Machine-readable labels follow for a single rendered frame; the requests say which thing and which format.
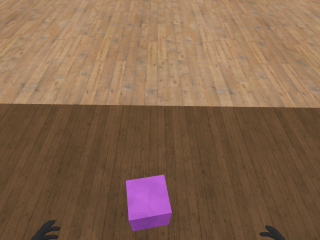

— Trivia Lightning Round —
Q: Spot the robot left hand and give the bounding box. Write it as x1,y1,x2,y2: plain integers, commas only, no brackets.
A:
31,220,61,240

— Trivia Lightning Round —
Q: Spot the carton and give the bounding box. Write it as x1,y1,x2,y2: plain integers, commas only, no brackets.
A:
126,175,172,231

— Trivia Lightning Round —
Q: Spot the robot right hand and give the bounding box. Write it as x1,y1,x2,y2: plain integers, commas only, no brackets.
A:
259,225,286,240

